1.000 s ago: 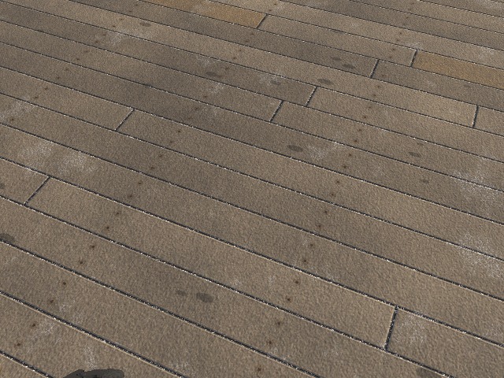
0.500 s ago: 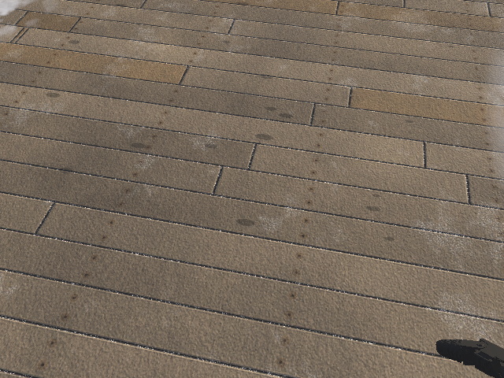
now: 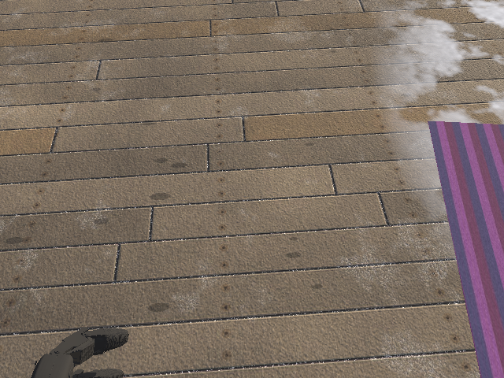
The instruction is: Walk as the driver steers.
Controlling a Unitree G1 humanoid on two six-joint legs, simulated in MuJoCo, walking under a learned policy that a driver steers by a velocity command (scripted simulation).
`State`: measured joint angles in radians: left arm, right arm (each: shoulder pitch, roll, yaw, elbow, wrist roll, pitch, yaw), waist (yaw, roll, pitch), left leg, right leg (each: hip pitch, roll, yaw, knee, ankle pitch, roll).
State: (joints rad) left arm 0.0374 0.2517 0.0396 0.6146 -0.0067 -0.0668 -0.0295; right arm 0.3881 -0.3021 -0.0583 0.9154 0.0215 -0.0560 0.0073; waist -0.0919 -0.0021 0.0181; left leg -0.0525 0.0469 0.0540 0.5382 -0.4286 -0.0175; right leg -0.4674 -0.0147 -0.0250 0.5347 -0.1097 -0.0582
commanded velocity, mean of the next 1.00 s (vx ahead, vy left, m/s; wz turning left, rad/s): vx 0.50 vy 0.00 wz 0.43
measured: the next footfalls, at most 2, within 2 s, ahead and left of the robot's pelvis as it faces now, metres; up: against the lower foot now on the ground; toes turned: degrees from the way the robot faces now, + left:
left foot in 0.52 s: +0.42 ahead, +0.16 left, +0.00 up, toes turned +15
right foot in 0.98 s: +0.75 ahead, +0.07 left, +0.00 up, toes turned +33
